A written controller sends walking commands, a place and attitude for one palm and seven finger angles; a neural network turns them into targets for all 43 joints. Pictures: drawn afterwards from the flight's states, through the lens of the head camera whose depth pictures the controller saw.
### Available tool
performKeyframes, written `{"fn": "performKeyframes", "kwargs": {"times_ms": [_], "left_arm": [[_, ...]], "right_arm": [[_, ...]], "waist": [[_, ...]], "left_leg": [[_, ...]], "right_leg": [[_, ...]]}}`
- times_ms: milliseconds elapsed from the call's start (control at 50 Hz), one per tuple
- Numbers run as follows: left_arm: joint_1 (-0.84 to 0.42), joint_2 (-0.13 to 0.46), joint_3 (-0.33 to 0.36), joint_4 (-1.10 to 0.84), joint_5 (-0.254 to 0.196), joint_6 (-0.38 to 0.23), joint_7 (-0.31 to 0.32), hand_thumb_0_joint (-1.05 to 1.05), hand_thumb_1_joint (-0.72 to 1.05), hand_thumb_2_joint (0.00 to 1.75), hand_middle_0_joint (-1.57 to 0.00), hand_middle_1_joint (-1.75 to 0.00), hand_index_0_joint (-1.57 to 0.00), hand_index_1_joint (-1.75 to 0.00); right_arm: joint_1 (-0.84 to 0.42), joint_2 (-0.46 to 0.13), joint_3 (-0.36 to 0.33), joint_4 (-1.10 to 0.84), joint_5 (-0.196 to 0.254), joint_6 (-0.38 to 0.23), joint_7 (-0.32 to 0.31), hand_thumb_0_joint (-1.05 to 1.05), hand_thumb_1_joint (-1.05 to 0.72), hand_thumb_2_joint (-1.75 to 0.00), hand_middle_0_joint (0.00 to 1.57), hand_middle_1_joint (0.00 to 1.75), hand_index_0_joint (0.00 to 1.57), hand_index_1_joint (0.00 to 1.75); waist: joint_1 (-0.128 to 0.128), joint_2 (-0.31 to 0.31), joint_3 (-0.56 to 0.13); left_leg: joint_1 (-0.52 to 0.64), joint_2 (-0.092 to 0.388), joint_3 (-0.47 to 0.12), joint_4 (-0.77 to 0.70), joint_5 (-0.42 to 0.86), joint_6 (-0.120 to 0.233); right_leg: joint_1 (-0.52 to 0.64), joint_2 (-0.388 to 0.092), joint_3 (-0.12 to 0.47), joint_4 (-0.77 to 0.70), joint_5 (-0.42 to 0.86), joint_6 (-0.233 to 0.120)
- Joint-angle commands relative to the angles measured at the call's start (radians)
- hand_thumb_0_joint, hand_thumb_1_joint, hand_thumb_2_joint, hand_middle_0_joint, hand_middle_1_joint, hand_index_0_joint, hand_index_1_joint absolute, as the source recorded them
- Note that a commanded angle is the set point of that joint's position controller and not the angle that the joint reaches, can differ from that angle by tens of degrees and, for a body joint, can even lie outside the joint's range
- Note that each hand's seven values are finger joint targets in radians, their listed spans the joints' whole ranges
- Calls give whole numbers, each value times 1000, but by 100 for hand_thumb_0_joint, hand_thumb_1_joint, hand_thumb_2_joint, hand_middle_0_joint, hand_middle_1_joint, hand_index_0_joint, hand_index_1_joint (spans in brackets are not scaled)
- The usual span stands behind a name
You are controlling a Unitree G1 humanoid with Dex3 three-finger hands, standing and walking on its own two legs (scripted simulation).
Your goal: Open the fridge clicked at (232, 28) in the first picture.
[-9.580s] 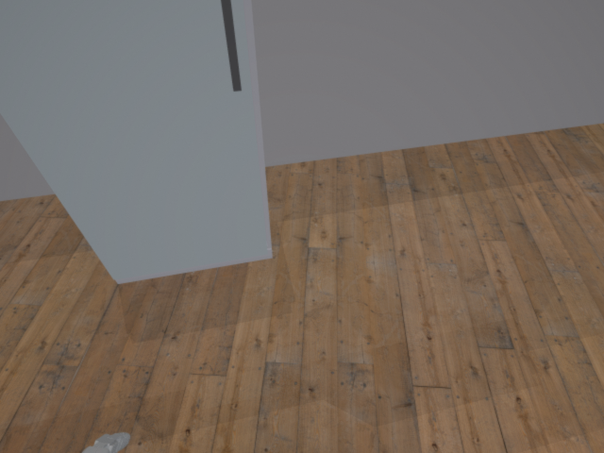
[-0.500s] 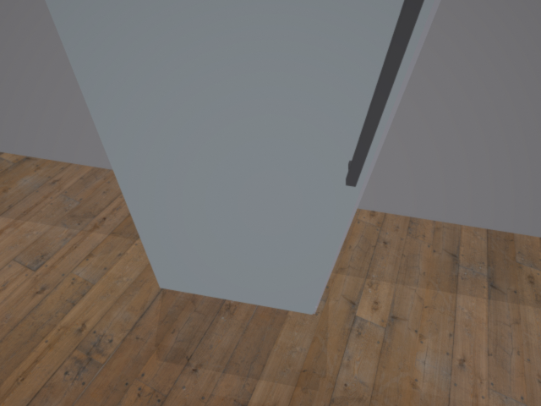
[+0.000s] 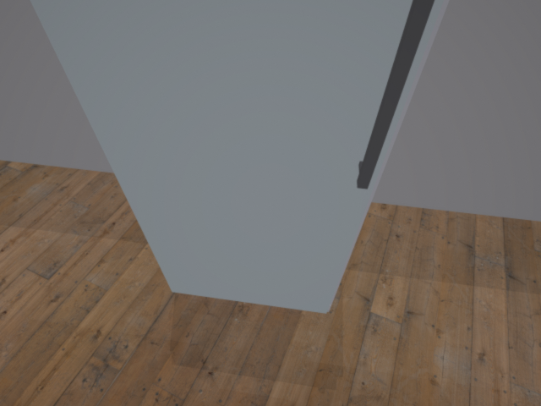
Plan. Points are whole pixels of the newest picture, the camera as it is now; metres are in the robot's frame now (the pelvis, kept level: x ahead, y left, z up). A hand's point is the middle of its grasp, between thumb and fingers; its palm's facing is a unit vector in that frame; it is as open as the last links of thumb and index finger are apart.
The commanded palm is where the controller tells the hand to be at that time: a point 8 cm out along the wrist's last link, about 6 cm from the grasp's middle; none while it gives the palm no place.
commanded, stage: look again from close up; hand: right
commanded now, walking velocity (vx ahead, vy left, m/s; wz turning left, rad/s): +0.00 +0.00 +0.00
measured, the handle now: (400, 57) +0.51 -0.14 +0.27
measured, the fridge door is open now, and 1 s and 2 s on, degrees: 0 0 0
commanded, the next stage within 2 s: raise the hand to about handle height in 0.62 s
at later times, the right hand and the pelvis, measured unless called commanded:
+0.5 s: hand out of the picture +0.04 -0.20 -0.17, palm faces +0.01 +0.97 -0.25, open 7.3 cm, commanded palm none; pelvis +0.01 +0.01 +0.00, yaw -1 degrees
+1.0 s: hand (426, 348) +0.21 -0.19 +0.02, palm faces +0.18 +0.98 -0.05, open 7.9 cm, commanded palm +0.12 -0.26 -0.02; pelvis -0.02 +0.01 -0.03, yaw -2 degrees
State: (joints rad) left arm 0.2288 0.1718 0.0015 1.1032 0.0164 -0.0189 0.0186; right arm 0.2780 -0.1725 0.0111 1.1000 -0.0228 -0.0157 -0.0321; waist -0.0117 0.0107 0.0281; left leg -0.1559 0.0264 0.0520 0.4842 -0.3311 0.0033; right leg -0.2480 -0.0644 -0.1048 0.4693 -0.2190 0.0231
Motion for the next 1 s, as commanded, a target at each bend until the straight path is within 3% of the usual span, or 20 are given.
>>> {"fn": "performKeyframes", "kwargs": {"times_ms": [0,280,400,480,680,700,720,740,760,780,800,820,840,880,900,920,960,980], "left_arm": [[32,120,21,-36,-5,-11,7,0,90,90,-20,-30,-20,-30],[-9,161,21,-35,-2,-12,8,0,90,90,-20,-30,-20,-30],[-20,165,20,-33,-3,-10,8,0,90,90,-20,-30,-20,-30],[-27,172,20,-30,-2,-9,8,0,90,90,-20,-30,-20,-30],[-35,180,16,-25,-2,-8,8,0,90,90,-20,-30,-20,-30],[-45,203,23,-131,3,-13,2,0,90,90,-20,-30,-20,-30],[-41,230,28,-417,-50,-154,41,0,90,90,-20,-30,-20,-30],[10,192,21,-367,-39,-215,71,0,90,90,-20,-30,-20,-30],[-45,175,9,-280,-49,-231,74,0,90,90,-20,-30,-20,-30],[-32,187,32,-348,-67,-245,56,0,90,90,-20,-30,-20,-30],[-32,197,44,-398,-69,-259,52,0,90,90,-20,-30,-20,-30],[-18,206,57,-421,-57,-287,48,0,90,90,-20,-30,-20,-30],[-9,201,74,-422,-38,-298,50,0,90,90,-20,-30,-20,-30],[-44,187,85,-461,-23,-314,27,0,90,90,-20,-30,-20,-30],[-45,176,88,-489,-25,-321,10,0,90,90,-20,-30,-20,-30],[-80,179,85,-495,-22,-326,-3,0,90,90,-20,-30,-20,-30],[-96,190,94,-520,-23,-331,-19,0,90,90,-20,-30,-20,-30],[-108,200,100,-555,-25,-336,-22,0,90,90,-20,-30,-20,-30]], "right_arm": [[50,-142,-32,-37,3,-15,-3,0,-90,-90,20,30,20,30],[7,-180,-40,-45,6,-15,0,0,-90,-90,20,30,20,30],[-1,-192,-41,-49,4,-16,1,0,-90,-90,20,30,20,30],[-12,-199,-42,-50,6,-15,1,0,-90,-90,20,30,20,30],[-16,-200,-39,-43,7,-13,5,0,-90,-90,20,30,20,30],[34,-271,-27,-92,-11,-31,1,0,-90,-90,20,30,20,30],[-749,-447,-285,-1483,167,-211,-19,0,-88,-89,20,32,20,32],[-106,-304,-203,-1181,148,-144,-45,0,-85,-88,20,33,20,33],[-53,-191,-173,-967,160,-116,-75,0,-83,-87,21,34,21,34],[31,-55,-67,-1047,185,-81,-59,0,-81,-86,21,36,21,36],[33,-60,-108,-1053,188,-87,-45,0,-78,-85,21,37,21,37],[-20,-89,-126,-1138,194,-154,-26,0,-76,-84,21,39,21,39],[48,-148,-212,-1121,187,-210,-13,0,-74,-83,21,40,21,40],[218,-75,-207,-1024,212,-308,52,0,-69,-81,22,43,22,43],[337,-56,-226,-951,226,-359,100,0,-67,-80,22,45,22,45],[325,-36,-218,-920,258,-421,151,0,-64,-79,22,47,22,47],[314,-74,-276,-906,302,-547,269,0,-60,-77,22,50,22,50],[308,-118,-306,-935,316,-573,321,0,-57,-76,22,51,22,51]], "waist": [[5,6,3],[2,-10,-32],[2,24,-30],[1,-4,-24],[2,-8,-17],[13,-21,92],[84,-232,-449],[-3,-303,-440],[20,-160,-241],[55,-86,-113],[70,25,-18],[72,72,-91],[35,92,-155],[-7,153,-153],[-44,145,-125],[-37,185,-88],[-51,190,-128],[-60,145,-174]], "left_leg": [[-63,88,-76,-99,275,27],[-24,94,-69,-100,326,27],[-6,98,-65,-109,380,26],[-6,102,-61,-119,354,25],[-11,99,-66,-142,308,23],[-53,112,-58,-154,450,20],[-13,9,-60,-60,581,27],[-15,-4,8,32,410,23],[-100,-12,27,0,318,13],[-142,-9,42,-12,300,7],[-177,-10,56,-11,270,2],[-208,-3,48,21,271,-2],[-229,-13,49,64,270,-4],[-299,-13,43,154,271,-13],[-307,-12,36,193,275,-8],[-371,-4,30,244,262,-13],[-420,6,-1,334,230,-5],[-416,13,-29,352,203,-2]], "right_leg": [[82,-66,65,-48,184,-43],[116,-70,74,-58,250,-43],[118,-69,71,-55,254,-39],[119,-68,73,-67,247,-38],[129,-71,81,-86,224,-36],[84,-34,106,-22,204,-33],[296,59,16,9,390,-63],[377,19,13,-19,547,-44],[276,-1,23,-7,459,-40],[188,13,49,-16,326,-56],[99,26,65,2,241,-63],[87,38,69,55,220,-63],[49,49,76,101,225,-60],[-79,53,84,185,187,-41],[-146,62,83,217,167,-34],[-237,61,85,270,111,-24],[-358,64,88,362,42,-12],[-381,67,75,391,18,-12]]}}
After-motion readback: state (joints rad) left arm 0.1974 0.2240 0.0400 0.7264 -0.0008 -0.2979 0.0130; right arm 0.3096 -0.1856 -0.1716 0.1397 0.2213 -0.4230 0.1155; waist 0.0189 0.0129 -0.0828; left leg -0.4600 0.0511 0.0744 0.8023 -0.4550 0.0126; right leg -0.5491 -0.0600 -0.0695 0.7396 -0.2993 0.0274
